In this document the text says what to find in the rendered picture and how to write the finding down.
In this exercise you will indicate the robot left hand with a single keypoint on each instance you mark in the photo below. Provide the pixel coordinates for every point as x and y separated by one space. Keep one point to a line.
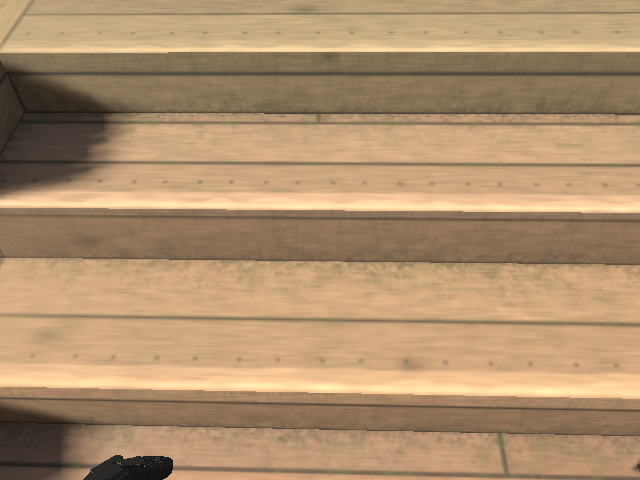
136 468

